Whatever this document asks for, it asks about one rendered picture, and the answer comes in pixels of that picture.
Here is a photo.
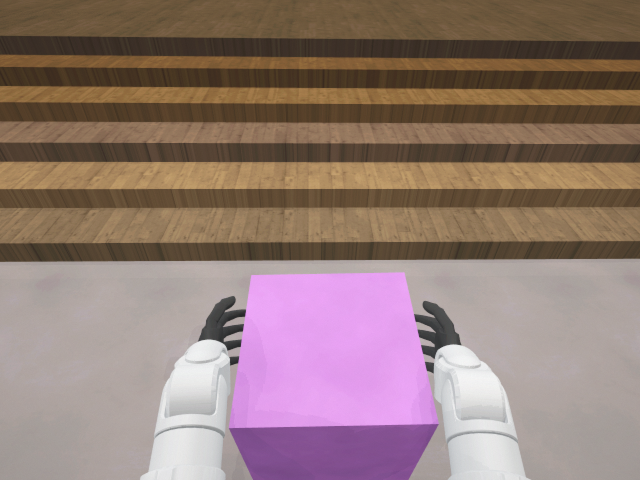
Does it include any right robot hand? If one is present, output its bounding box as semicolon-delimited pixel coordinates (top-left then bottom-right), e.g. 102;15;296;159
414;301;462;374

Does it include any robot right forearm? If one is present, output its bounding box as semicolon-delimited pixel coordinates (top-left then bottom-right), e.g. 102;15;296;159
434;345;530;480

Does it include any left robot hand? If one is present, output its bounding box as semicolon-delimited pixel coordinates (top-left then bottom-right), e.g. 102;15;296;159
198;296;246;366

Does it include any carton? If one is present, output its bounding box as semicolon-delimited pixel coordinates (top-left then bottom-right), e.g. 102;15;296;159
229;272;439;480

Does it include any robot left forearm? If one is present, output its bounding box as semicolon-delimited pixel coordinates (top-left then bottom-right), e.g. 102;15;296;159
140;340;230;480

